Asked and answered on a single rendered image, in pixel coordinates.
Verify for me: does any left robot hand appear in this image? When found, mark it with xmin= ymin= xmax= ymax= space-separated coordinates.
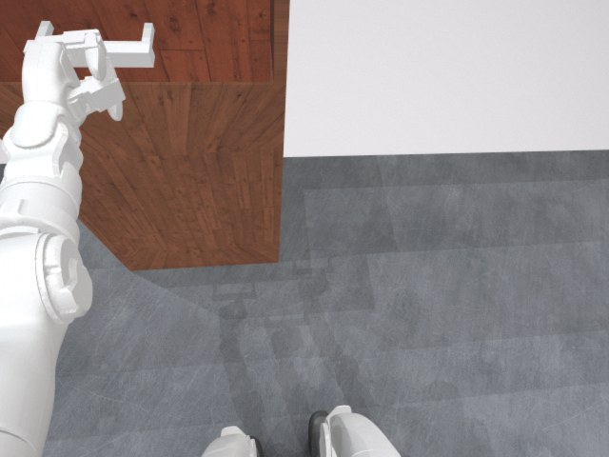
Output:
xmin=22 ymin=30 xmax=126 ymax=129

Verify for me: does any left robot upper arm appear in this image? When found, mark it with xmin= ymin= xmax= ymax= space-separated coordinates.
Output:
xmin=0 ymin=232 xmax=92 ymax=457

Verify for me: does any robot left forearm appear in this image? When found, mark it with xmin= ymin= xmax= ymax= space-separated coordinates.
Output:
xmin=0 ymin=101 xmax=84 ymax=248

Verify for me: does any handle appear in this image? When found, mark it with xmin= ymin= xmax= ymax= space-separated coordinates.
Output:
xmin=23 ymin=21 xmax=155 ymax=68

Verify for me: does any cabinet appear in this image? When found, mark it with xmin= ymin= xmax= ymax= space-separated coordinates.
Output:
xmin=0 ymin=0 xmax=290 ymax=271

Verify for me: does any robot left thigh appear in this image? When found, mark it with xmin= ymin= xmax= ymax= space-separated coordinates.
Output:
xmin=201 ymin=434 xmax=257 ymax=457

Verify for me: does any left robot shin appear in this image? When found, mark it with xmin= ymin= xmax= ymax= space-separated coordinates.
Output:
xmin=221 ymin=427 xmax=246 ymax=437

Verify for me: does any drawer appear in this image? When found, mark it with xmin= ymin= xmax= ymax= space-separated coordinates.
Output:
xmin=0 ymin=0 xmax=270 ymax=82

